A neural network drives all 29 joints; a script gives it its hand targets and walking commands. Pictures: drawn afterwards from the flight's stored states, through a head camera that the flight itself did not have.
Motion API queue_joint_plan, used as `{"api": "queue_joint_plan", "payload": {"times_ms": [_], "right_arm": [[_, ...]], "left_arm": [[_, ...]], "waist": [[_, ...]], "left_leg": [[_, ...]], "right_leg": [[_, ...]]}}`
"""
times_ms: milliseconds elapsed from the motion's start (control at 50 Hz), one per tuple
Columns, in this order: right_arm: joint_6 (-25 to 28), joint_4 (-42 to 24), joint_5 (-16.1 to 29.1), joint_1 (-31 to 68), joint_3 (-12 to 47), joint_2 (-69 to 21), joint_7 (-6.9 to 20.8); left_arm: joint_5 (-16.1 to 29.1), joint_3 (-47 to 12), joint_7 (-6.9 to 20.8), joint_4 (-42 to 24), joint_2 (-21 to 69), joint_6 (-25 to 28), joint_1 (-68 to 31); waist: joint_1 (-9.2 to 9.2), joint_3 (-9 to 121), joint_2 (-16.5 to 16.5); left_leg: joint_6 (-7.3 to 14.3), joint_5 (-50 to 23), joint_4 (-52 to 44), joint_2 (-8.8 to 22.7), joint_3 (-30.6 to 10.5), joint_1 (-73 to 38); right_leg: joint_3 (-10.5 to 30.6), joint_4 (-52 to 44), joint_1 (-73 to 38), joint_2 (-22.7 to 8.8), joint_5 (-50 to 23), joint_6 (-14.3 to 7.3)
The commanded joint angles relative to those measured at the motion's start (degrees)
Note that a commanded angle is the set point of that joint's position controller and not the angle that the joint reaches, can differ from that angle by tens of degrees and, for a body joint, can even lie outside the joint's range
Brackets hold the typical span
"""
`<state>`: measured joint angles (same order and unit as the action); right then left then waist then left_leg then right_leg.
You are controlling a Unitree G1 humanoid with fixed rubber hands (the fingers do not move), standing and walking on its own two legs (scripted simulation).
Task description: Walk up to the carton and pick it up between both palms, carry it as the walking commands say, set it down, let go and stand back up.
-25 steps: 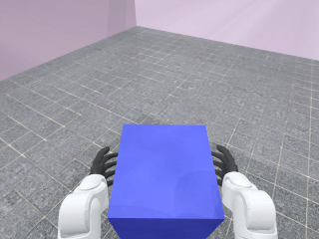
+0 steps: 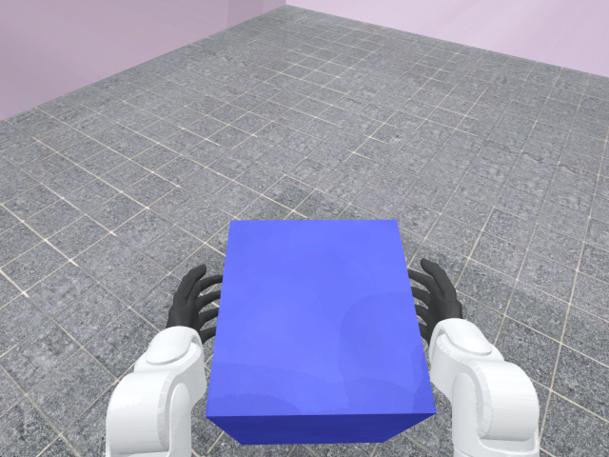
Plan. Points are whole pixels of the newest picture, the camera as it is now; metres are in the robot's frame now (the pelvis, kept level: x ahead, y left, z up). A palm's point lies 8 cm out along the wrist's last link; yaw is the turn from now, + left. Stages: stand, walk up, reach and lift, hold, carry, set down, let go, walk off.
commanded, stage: carry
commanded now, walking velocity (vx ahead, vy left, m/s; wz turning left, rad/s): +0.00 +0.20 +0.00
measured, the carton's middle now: (313, 341) +0.27 +0.00 +0.03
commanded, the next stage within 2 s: none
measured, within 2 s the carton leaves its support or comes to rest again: neither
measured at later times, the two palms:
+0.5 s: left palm (60, 344) +0.23 +0.27 +0.10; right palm (326, 330) +0.25 -0.02 +0.10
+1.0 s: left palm out of the picture +0.21 +0.38 +0.11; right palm (226, 354) +0.22 +0.09 +0.09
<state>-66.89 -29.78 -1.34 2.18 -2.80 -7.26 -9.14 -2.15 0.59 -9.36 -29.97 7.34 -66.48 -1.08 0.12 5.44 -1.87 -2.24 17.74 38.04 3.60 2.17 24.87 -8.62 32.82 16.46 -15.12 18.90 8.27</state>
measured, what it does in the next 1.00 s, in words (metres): steps to the left: left foot, then right foot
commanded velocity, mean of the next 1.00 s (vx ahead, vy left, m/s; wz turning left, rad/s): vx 0.00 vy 0.20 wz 0.00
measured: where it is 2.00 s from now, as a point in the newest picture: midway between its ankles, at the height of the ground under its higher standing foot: outside the picture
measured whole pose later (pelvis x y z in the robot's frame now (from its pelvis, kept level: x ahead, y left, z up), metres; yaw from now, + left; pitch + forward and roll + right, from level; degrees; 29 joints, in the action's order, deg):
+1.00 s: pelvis -0.02 +0.24 +0.01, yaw +1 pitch +4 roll +2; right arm -67.7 -28.8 -2.4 0.7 -0.7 -7.3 -9.4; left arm -1.7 1.7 -8.5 -29.5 7.5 -66.2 1.8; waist 0.0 4.8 1.0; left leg -1.8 21.5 58.4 0.1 1.9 31.3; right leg -8.8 30.4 18.1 -6.7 15.8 -0.3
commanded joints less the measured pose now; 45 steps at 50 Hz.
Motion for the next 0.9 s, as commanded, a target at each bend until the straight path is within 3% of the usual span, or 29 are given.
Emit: {"api": "queue_joint_plan", "payload": {"times_ms": [0,20,40,60,80,120,160,200,220,240,260,300,340,380,440,480,500,520,540,560,620,680,740,780,800,820,840,860,880], "right_arm": [[-0.02,-2.09,14.47,16.40,35.45,-44.43,6.14],[-0.23,-2.03,14.51,16.69,35.22,-43.85,6.18],[0.43,-1.78,14.02,15.82,34.40,-44.02,6.18],[0.96,-3.22,14.68,17.03,34.95,-46.42,6.46],[1.67,-4.10,14.74,17.56,35.18,-48.24,6.73],[2.86,-5.24,14.38,17.32,35.98,-50.47,7.30],[3.44,-5.69,14.03,16.83,36.71,-50.46,7.36],[3.25,-5.12,13.38,15.75,36.90,-48.38,6.97],[2.89,-4.78,12.98,14.73,36.77,-47.02,6.59],[2.06,-5.34,12.90,14.32,37.70,-45.31,6.68],[1.97,-5.50,13.65,17.13,38.71,-46.30,6.89],[1.92,-5.47,14.39,18.99,39.22,-47.06,7.08],[2.11,-5.78,14.77,19.07,39.21,-48.25,6.93],[1.92,-5.29,14.45,17.51,38.76,-47.16,6.55],[0.93,-4.49,14.46,15.67,37.64,-44.79,6.31],[0.10,-3.11,14.42,13.75,36.63,-44.12,6.31],[-0.13,-2.65,14.21,14.03,35.91,-43.65,6.26],[-0.41,-2.01,13.88,14.44,35.11,-42.67,6.28],[-0.09,-1.49,12.96,13.21,34.04,-42.14,6.32],[0.07,-2.58,13.60,15.10,33.96,-44.09,6.64],[1.27,-3.76,13.41,15.83,34.05,-47.91,7.39],[1.72,-4.54,13.43,16.17,35.09,-48.19,7.37],[1.08,-4.72,13.20,16.06,35.96,-46.99,6.95],[0.30,-3.92,13.24,16.08,36.22,-46.14,6.52],[0.00,-3.24,13.23,15.99,36.17,-45.57,6.29],[-0.26,-2.78,12.98,16.14,36.13,-45.49,6.00],[-0.67,-4.60,13.12,18.16,36.89,-43.98,6.14],[-0.55,-4.56,13.63,20.78,37.24,-45.20,6.29],[-0.34,-4.40,14.34,21.67,37.75,-46.37,6.58]], "left_arm": [[13.21,-31.71,6.59,-4.04,40.46,0.12,-15.23],[12.76,-31.15,6.51,-3.82,40.11,0.07,-14.56],[13.66,-32.50,6.78,-5.26,41.29,-0.02,-16.22],[14.12,-33.10,6.99,-5.28,43.73,0.24,-17.29],[15.22,-34.52,7.48,-6.63,45.78,0.70,-19.55],[16.99,-36.16,8.34,-7.81,48.87,1.74,-20.77],[17.44,-36.15,8.60,-7.94,49.09,2.45,-20.04],[16.46,-34.91,8.62,-6.33,47.48,2.39,-18.17],[15.35,-33.48,8.63,-4.44,45.52,2.17,-15.27],[14.65,-32.45,8.27,-3.24,44.13,2.32,-14.82],[15.24,-32.87,8.38,-5.02,44.11,2.44,-16.20],[14.66,-32.15,8.75,-5.17,44.23,2.53,-16.70],[14.62,-31.78,9.06,-5.18,45.03,2.68,-16.52],[14.29,-31.66,8.80,-5.31,43.86,2.33,-15.83],[13.85,-32.20,7.86,-5.96,41.61,1.31,-14.32],[13.62,-32.83,7.24,-6.07,40.55,0.55,-14.33],[13.29,-33.12,7.10,-6.08,39.91,0.24,-14.39],[12.93,-33.23,6.88,-5.77,39.27,-0.15,-14.82],[13.97,-34.51,7.00,-7.24,39.87,-0.52,-16.93],[14.83,-34.91,7.03,-6.90,42.20,-0.48,-18.81],[17.55,-37.41,8.00,-8.26,47.07,0.31,-22.33],[17.26,-36.57,7.96,-7.81,47.07,0.71,-21.25],[15.98,-34.34,7.63,-6.01,45.23,0.23,-18.53],[15.07,-32.72,7.55,-4.15,44.10,-0.20,-16.90],[14.71,-31.68,7.65,-3.30,43.48,-0.39,-16.79],[14.07,-30.52,7.80,-1.97,42.58,-0.48,-15.87],[13.94,-29.71,7.66,-0.51,42.61,-0.14,-15.82],[14.87,-30.45,7.80,-1.94,43.50,-0.10,-17.20],[14.97,-30.29,8.04,-2.67,44.17,0.25,-17.74]], "waist": [[-0.06,11.71,-6.48],[0.36,13.10,0.22],[-0.93,13.91,17.72],[-0.83,14.27,19.36],[-0.70,14.66,17.18],[-0.53,16.08,15.40],[0.24,16.22,13.56],[1.14,14.27,6.61],[1.16,13.54,-3.83],[0.25,11.65,-18.95],[0.62,10.56,-13.07],[0.84,7.86,-7.52],[0.31,6.22,-9.13],[0.14,7.21,-11.35],[0.64,8.16,-12.70],[-0.50,10.10,-9.49],[0.03,10.72,-3.77],[0.48,10.35,5.37],[-0.84,9.10,22.02],[-0.76,9.70,20.39],[-0.28,10.83,13.62],[-0.30,11.28,11.51],[-0.36,12.56,10.78],[0.81,12.39,8.27],[0.85,12.43,4.94],[0.92,11.27,-5.43],[0.72,8.59,-20.83],[0.97,6.73,-12.15],[1.01,5.68,-5.93]], "left_leg": [[0.55,-12.77,-10.87,-2.20,6.86,-12.75],[2.12,-32.16,-10.06,4.75,-0.79,-17.76],[8.40,-54.76,-8.98,13.36,-15.67,-21.95],[12.35,-62.38,-8.45,14.60,-15.61,-23.35],[13.78,-64.23,-6.28,14.59,-13.46,-22.43],[12.87,-51.94,-5.73,12.11,-8.56,-20.12],[11.42,-39.88,-5.11,9.18,-5.68,-16.82],[7.68,-27.08,0.23,5.52,-2.24,-9.04],[4.29,-8.53,6.53,1.69,-0.84,4.24],[0.65,17.52,16.64,-4.29,1.01,16.67],[0.54,17.40,25.93,-1.75,-6.68,17.17],[0.87,8.86,30.33,-0.17,-6.14,14.82],[0.16,4.31,23.14,0.01,-2.88,10.40],[0.22,5.33,13.78,-0.75,0.11,4.82],[0.51,4.59,1.20,-1.84,2.71,0.72],[1.27,-3.51,-12.67,-3.58,5.61,-8.45],[1.33,-6.14,-14.87,-2.09,4.41,-14.03],[2.86,-15.70,-17.60,5.74,-4.02,-17.86],[9.73,-34.46,-17.96,16.57,-19.91,-19.60],[13.65,-43.23,-15.35,16.26,-16.40,-19.06],[12.41,-33.28,-13.62,10.63,-6.72,-16.03],[12.83,-24.24,-14.16,8.74,-6.40,-15.81],[14.50,-26.00,-13.95,10.41,-9.37,-15.47],[12.12,-24.57,-11.19,8.53,-6.77,-12.60],[8.70,-20.37,-8.59,6.55,-4.56,-6.77],[4.98,-8.27,-0.19,2.53,-1.95,5.22],[1.27,13.72,10.18,-3.79,2.54,15.97],[0.77,15.16,21.95,-1.92,-5.15,15.75],[0.65,11.42,26.55,-1.51,-6.50,14.82]], "right_leg": [[-0.78,5.46,-2.58,-1.78,-32.11,-3.70],[-2.30,11.24,3.11,0.61,-15.63,-1.65],[-4.11,19.95,14.21,7.17,9.14,0.43],[-1.08,28.62,16.86,8.58,23.01,-1.45],[2.04,32.45,17.50,9.12,23.43,-2.82],[2.05,27.27,15.72,8.69,16.33,-4.51],[0.03,13.90,9.24,9.99,6.97,-5.39],[2.07,-7.30,-1.56,7.84,-8.01,-6.81],[16.34,-12.16,-11.78,-2.78,-18.11,-9.05],[36.07,-15.01,-13.51,-19.04,-34.28,-18.37],[33.20,-12.56,-13.48,-17.39,-37.55,-21.12],[19.26,-11.82,-8.57,-11.34,-29.06,-17.70],[9.18,-9.67,-6.36,-5.78,-29.97,-13.12],[6.17,-8.68,-5.40,-4.74,-32.04,-11.23],[6.94,-7.15,-6.67,-6.03,-32.59,-11.21],[5.16,-2.01,-3.95,-3.97,-25.71,-8.23],[3.11,2.32,0.23,-1.74,-20.34,-6.14],[0.73,8.50,6.72,1.88,-3.41,-3.98],[-3.80,19.55,18.78,9.19,16.35,-1.40],[0.66,30.29,18.07,9.96,22.29,-2.99],[2.79,36.51,17.87,9.17,13.58,-4.40],[1.35,27.05,14.57,10.31,10.72,-4.96],[0.93,13.23,8.93,11.29,8.51,-6.36],[-0.42,-3.90,0.68,11.47,-0.72,-7.21],[2.72,-10.67,-7.07,7.26,-6.89,-7.35],[17.16,-15.45,-15.33,-4.07,-8.80,-9.37],[34.93,-17.89,-14.03,-19.70,-25.32,-18.93],[31.55,-16.49,-11.06,-17.93,-26.77,-22.06],[26.25,-16.38,-7.39,-14.90,-19.47,-20.80]]}}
